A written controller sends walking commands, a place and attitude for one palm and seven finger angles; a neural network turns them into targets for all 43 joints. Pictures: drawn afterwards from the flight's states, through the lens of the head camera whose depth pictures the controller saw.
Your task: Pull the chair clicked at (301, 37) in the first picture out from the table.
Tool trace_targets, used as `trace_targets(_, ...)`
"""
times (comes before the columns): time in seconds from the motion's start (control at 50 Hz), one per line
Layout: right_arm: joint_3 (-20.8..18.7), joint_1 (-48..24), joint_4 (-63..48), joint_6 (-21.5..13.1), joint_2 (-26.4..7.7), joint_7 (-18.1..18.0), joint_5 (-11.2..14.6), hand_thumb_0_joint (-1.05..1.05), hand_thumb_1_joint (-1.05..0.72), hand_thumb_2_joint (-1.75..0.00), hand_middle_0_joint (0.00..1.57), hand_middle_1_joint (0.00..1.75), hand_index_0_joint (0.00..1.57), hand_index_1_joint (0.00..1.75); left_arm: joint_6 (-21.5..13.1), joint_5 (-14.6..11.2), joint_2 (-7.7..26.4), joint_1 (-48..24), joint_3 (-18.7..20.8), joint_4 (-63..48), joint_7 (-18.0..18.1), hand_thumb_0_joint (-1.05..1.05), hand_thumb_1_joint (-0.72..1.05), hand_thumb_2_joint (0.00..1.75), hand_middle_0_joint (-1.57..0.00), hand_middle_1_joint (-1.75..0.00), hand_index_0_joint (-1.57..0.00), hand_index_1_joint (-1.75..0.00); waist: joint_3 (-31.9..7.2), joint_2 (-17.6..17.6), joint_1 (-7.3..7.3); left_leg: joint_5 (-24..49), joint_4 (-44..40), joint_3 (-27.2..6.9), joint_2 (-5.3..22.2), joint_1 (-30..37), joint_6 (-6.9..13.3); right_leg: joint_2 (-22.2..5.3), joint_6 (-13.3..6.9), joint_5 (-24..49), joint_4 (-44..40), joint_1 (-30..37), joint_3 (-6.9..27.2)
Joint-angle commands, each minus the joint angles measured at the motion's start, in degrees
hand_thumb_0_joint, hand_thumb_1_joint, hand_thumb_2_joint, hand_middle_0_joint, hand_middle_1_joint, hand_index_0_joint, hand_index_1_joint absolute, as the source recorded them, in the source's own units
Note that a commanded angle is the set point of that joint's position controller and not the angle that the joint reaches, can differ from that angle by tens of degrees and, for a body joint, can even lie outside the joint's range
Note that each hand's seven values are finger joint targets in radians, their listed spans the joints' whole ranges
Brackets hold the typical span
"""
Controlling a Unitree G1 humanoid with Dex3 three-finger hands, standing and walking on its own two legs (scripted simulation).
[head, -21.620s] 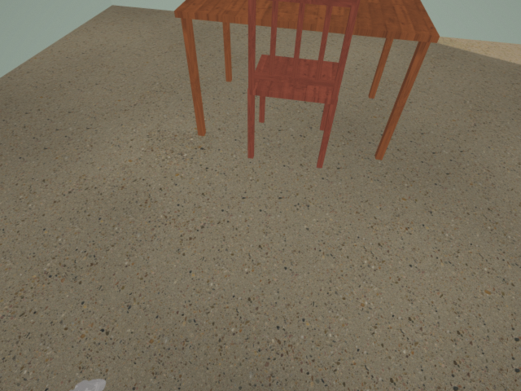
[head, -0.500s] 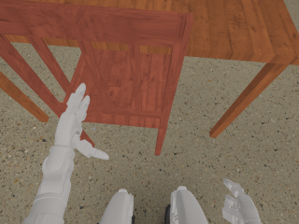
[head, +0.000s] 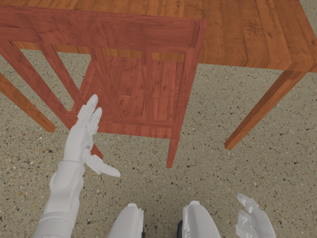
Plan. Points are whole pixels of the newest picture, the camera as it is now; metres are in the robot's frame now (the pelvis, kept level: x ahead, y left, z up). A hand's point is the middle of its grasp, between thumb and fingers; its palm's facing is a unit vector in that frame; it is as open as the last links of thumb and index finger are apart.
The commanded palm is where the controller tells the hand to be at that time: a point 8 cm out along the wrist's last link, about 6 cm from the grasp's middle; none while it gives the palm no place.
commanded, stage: aim the fingers beside a spindle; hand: left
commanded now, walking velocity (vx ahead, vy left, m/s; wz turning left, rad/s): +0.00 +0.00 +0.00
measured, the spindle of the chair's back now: (109, 90) +0.49 +0.16 +0.03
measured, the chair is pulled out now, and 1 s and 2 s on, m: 0.00 -0.01 -0.01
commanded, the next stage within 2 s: push the fingers through the gap in 0.12 s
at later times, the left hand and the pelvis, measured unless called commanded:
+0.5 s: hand (111, 131) +0.36 +0.13 +0.02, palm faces -0.11 -0.99 -0.06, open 16.9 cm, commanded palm +0.35 +0.19 +0.02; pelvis +0.00 +0.00 +0.00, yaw +0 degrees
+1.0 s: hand (107, 126) +0.38 +0.15 +0.02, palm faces -0.08 -0.99 -0.07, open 16.3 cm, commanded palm +0.37 +0.19 +0.02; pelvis -0.03 -0.01 -0.01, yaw +1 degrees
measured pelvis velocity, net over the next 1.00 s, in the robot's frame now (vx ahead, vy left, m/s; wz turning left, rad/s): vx -0.03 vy -0.01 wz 0.02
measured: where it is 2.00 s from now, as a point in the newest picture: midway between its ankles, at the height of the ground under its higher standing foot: outside the picture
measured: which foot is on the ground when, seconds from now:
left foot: down 0.00-1.00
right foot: down 0.00-1.00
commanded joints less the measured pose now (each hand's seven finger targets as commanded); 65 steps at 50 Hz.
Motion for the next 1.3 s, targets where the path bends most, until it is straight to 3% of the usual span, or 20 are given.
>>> trace_targets(0.0, -3.58, 0.18, -6.65, -3.12, -8.24, -0.67, -0.27, 0.00, -0.90, -0.90, 0.20, 0.30, 0.20, 0.30, -5.27, -0.03, 6.49, -13.44, 2.42, -12.51, 1.37, 0.00, -0.50, 0.30, -0.06, -0.08, -0.06, -0.08, -20.70, -0.27, -1.54, 14.52, -9.68, -2.35, -1.38, 9.74, 0.18, 1.67, -1.26, 8.22, -8.24, 14.56, 1.92)
trace_targets(0.1, -3.48, -0.02, -6.52, -3.30, -8.24, -0.58, -0.56, 0.00, -0.90, -0.90, 0.20, 0.30, 0.20, 0.30, -6.36, 0.85, 7.20, -15.31, 2.41, -13.32, 2.28, 0.00, -0.50, 0.30, -0.06, -0.08, -0.06, -0.08, -22.19, 0.76, -1.59, 15.66, -9.50, -2.61, -1.37, 11.07, 0.19, 1.65, -1.40, 8.91, -7.78, 14.62, 1.93)
trace_targets(0.16, -3.56, 0.19, -6.77, -3.04, -8.49, -0.46, -0.48, 0.00, -0.90, -0.90, 0.20, 0.30, 0.20, 0.30, -5.31, 0.76, 8.35, -12.35, 3.95, -11.82, 1.99, 0.00, -0.50, 0.30, -0.06, -0.08, -0.06, -0.08, -23.99, 0.66, -0.77, 16.72, -9.55, -2.37, -1.38, 11.22, 0.15, 1.83, -1.48, 9.98, -7.64, 15.99, 2.04)
trace_targets(0.2, -3.50, 0.05, -6.87, -2.79, -8.31, -0.37, -0.31, 0.00, -0.90, -0.90, 0.20, 0.30, 0.20, 0.30, -4.49, 0.59, 6.46, -12.34, 2.33, -11.13, 1.45, 0.00, -0.50, 0.30, -0.06, -0.08, -0.06, -0.08, -23.56, 0.14, -1.13, 16.44, -9.79, -2.37, -1.35, 11.05, 0.07, 1.66, -1.34, 10.13, -7.85, 16.12, 1.91)
trace_targets(0.32, -3.46, 0.53, -6.03, -2.73, -8.50, -0.94, -0.19, 0.00, -0.90, -0.90, 0.20, 0.30, 0.20, 0.30, -3.70, 0.44, 5.43, -20.23, 0.74, -10.32, 1.44, 0.00, -0.50, 0.30, -0.06, -0.08, -0.06, -0.08, -22.19, 0.00, -2.80, 15.20, -9.48, -2.80, -1.15, 11.16, 0.11, 1.69, -1.14, 8.89, -8.11, 13.67, 1.82)
trace_targets(0.4, -3.51, 1.16, -5.43, -2.90, -8.52, -1.04, -0.56, 0.00, -0.90, -0.90, 0.20, 0.30, 0.20, 0.30, -4.59, 0.84, 7.62, -21.49, 3.32, -8.89, 2.15, 0.00, -0.50, 0.30, -0.06, -0.08, -0.06, -0.08, -24.22, 0.19, -2.18, 17.54, -8.91, -2.55, -1.30, 11.17, 0.04, 1.66, -1.24, 11.39, -7.35, 14.96, 2.06)
trace_targets(0.5, -3.39, 1.74, -4.91, -2.26, -8.61, -0.69, -0.58, 0.00, -0.90, -0.90, 0.20, 0.30, 0.20, 0.30, -4.17, 1.68, 8.23, -24.26, 4.40, -3.57, 2.94, 0.00, -0.50, 0.30, -0.06, -0.08, -0.06, -0.08, -22.72, -0.53, -2.47, 15.60, -9.05, -2.35, -1.43, 8.97, 0.02, 1.72, -1.23, 9.87, -7.39, 14.45, 2.19)
trace_targets(0.54, -3.34, 1.93, -4.65, -2.02, -8.55, -0.81, -0.44, 0.00, -0.90, -0.90, 0.20, 0.30, 0.20, 0.30, -4.18, 1.90, 7.69, -28.58, 3.43, -2.26, 2.85, 0.00, -0.50, 0.30, -0.06, -0.08, -0.06, -0.08, -21.90, -2.34, -3.92, 13.20, -8.56, -1.97, -1.49, 7.32, 0.35, 1.67, -0.89, 8.36, -8.10, 14.16, 2.77)
trace_targets(0.62, -3.36, 2.72, -3.53, -2.06, -8.85, -1.29, -0.39, 0.00, -0.90, -0.90, 0.20, 0.30, 0.20, 0.30, -4.56, 2.40, 8.87, -35.13, 3.69, -0.17, 2.62, 0.00, -0.50, 0.30, -0.06, -0.08, -0.06, -0.08, -22.85, -0.14, -4.54, 11.27, -8.28, -2.16, -1.65, 7.40, 0.39, 1.59, -1.01, 5.99, -8.24, 12.87, 3.14)
trace_targets(0.68, -3.41, 3.17, -2.52, -2.15, -9.02, -1.61, -0.22, 0.00, -0.90, -0.90, 0.20, 0.30, 0.20, 0.30, -4.32, 2.50, 6.76, -39.56, 1.16, 2.39, 2.05, 0.00, -0.50, 0.30, -0.06, -0.08, -0.06, -0.08, -22.63, 1.16, -5.93, 9.33, -8.25, -2.51, -1.58, 8.23, 0.46, 1.55, -0.97, 3.77, -8.77, 10.23, 2.93)
trace_targets(0.76, -3.36, 3.96, -1.53, -2.25, -9.52, -2.14, -0.13, 0.00, -0.90, -0.90, 0.20, 0.30, 0.20, 0.30, -4.32, 2.55, 7.87, -45.47, 1.13, 5.13, 1.66, 0.00, -0.50, 0.30, -0.06, -0.08, -0.06, -0.08, -23.42, -0.06, -6.99, 6.66, -8.14, -2.72, -1.68, 7.18, 0.75, 1.60, -0.87, 1.41, -9.17, 9.70, 3.27)
trace_targets(0.86, -3.01, 3.98, -1.62, -2.04, -9.75, -1.95, -0.16, 0.00, -0.90, -0.90, 0.20, 0.30, 0.20, 0.30, -3.95, 2.67, 9.58, -45.57, 2.46, 9.17, 0.84, 0.00, -0.50, 0.30, -0.06, -0.08, -0.06, -0.08, -23.24, 1.57, -6.08, 3.73, -8.76, -2.46, -2.22, 5.80, 0.82, 1.61, -1.09, -1.62, -10.12, 10.34, 3.82)
trace_targets(0.9, -2.93, 3.83, -1.87, -1.88, -9.82, -1.91, -0.12, 0.00, -0.90, -0.90, 0.20, 0.30, 0.20, 0.30, -3.99, 2.48, 10.55, -45.46, 3.62, 10.38, 0.69, 0.00, -0.50, 0.30, -0.06, -0.08, -0.06, -0.08, -23.01, -0.01, -5.72, 2.88, -8.92, -2.48, -2.23, 4.92, 0.84, 1.55, -1.05, -2.64, -10.46, 10.88, 4.11)
trace_targets(0.96, -2.68, 3.76, -2.26, -1.91, -9.68, -1.72, 0.02, 0.00, -0.90, -0.90, 0.20, 0.30, 0.20, 0.30, -4.03, 2.26, 8.91, -46.25, 2.25, 11.83, 0.39, 0.00, -0.50, 0.30, -0.06, -0.08, -0.06, -0.08, -21.70, 0.33, -6.04, 0.76, -9.39, -2.59, -2.29, 4.36, 0.89, 1.72, -1.08, -4.40, -10.76, 9.70, 4.13)
trace_targets(1.0, -2.66, 3.73, -2.40, -1.84, -9.95, -1.70, 0.09, 0.00, -0.90, -0.90, 0.20, 0.30, 0.20, 0.30, -4.32, 1.97, 11.26, -45.18, 4.43, 12.64, 0.42, 0.00, -0.50, 0.30, -0.06, -0.08, -0.06, -0.08, -21.14, -0.44, -5.22, 0.24, -9.48, -2.37, -2.29, 3.36, 0.79, 1.58, -1.13, -5.53, -11.30, 10.53, 4.75)
trace_targets(1.04, -2.53, 3.62, -2.66, -1.90, -9.77, -1.59, 0.09, 0.00, -0.90, -0.90, 0.20, 0.30, 0.20, 0.30, -4.69, 2.14, 9.36, -45.97, 2.93, 13.48, 0.58, 0.00, -0.50, 0.30, -0.06, -0.08, -0.06, -0.08, -20.20, -0.30, -5.65, -1.27, -9.87, -2.50, -2.35, 3.46, 0.85, 1.65, -1.08, -6.28, -11.23, 8.91, 4.37)
trace_targets(1.12, -2.46, 4.04, -2.64, -1.83, -10.17, -1.42, -0.12, 0.00, -0.90, -0.90, 0.20, 0.30, 0.20, 0.30, -5.50, 2.83, 10.36, -47.00, 3.81, 15.39, 1.43, 0.00, -0.50, 0.30, -0.06, -0.08, -0.06, -0.08, -19.56, -0.77, -5.65, -2.54, -10.11, -3.00, -2.35, 3.04, 0.89, 1.78, -1.12, -6.60, -10.38, 7.64, 4.02)
trace_targets(1.2, -2.85, 4.46, -2.86, -1.57, -10.53, -1.04, -0.41, 0.00, -0.90, -0.90, 0.20, 0.30, 0.20, 0.30, -5.89, 3.60, 9.09, -46.53, 2.99, 14.33, 2.16, 0.00, -0.50, 0.30, -0.06, -0.08, -0.06, -0.08, -21.77, 1.66, -5.19, -2.04, -11.20, -4.44, -2.05, 6.83, 0.47, 2.02, -1.34, -4.44, -8.61, 5.57, 2.55)
trace_targets(1.24, -2.90, 4.58, -2.76, -1.19, -10.74, -1.13, -0.42, 0.00, -0.90, -0.90, 0.20, 0.30, 0.20, 0.30, -5.56, 3.62, 10.04, -45.88, 3.89, 15.07, 2.44, 0.00, -0.50, 0.30, -0.06, -0.08, -0.06, -0.08, -21.36, -1.13, -5.36, -1.95, -10.81, -4.16, -1.95, 5.14, 0.67, 1.95, -1.16, -4.83, -8.91, 6.58, 2.88)
trace_targets(1.28, -2.89, 4.43, -3.02, -1.20, -10.58, -0.98, -0.35, 0.00, -0.90, -0.90, 0.20, 0.30, 0.20, 0.30, -5.34, 3.53, 7.76, -46.12, 2.02, 14.05, 2.24, 0.00, -0.50, 0.30, -0.06, -0.08, -0.06, -0.08, -21.55, 1.29, -5.53, -1.63, -11.29, -4.62, -1.90, 7.12, 0.56, 2.07, -1.28, -3.98, -8.54, 5.22, 2.37)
